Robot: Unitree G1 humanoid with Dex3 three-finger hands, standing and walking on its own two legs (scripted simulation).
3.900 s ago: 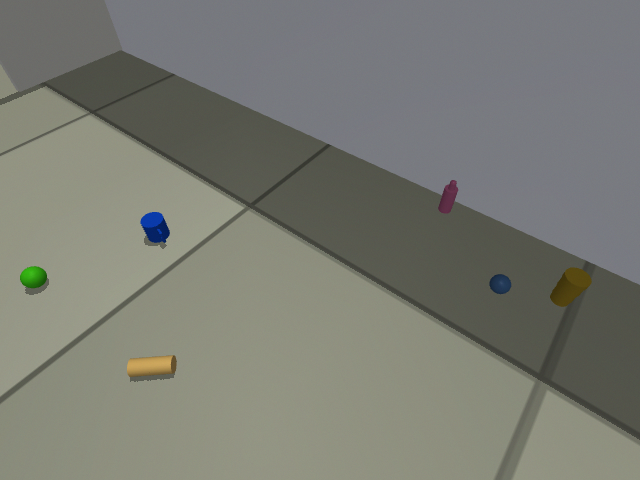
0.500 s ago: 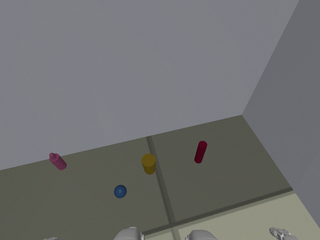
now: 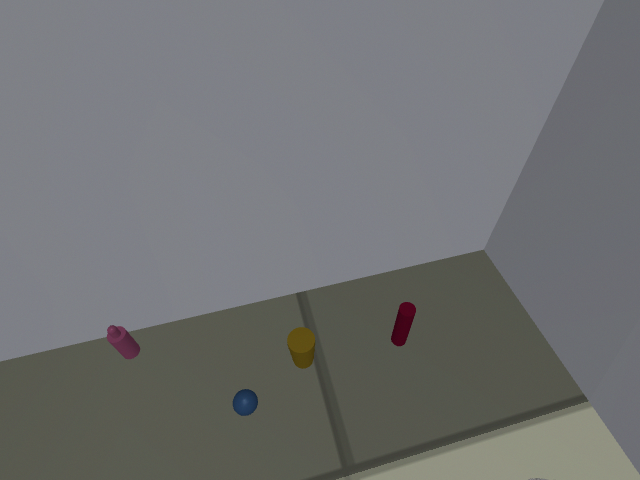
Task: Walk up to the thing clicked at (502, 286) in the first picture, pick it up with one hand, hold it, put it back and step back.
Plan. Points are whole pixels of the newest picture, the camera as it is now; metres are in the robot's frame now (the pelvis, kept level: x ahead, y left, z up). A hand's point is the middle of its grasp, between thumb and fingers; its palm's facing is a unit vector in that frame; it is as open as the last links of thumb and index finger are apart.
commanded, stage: walk up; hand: left
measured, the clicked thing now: (245, 402) +0.44 +0.26 -0.74
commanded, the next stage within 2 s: stand in 0.52 s
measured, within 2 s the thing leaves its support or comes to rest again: neither
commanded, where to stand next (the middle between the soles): +0.06 +0.00 m, yaw +2 degrees
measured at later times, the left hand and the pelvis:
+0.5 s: hand out of the picture +0.12 +0.26 -0.14, palm faces -0.03 -0.93 -0.36, open 7.4 cm; pelvis +0.01 +0.00 +0.01, yaw +0 degrees
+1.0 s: hand out of the picture +0.10 +0.26 -0.15, palm faces -0.02 -0.94 -0.34, open 7.4 cm; pelvis +0.03 +0.00 +0.01, yaw +0 degrees
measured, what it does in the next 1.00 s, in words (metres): stands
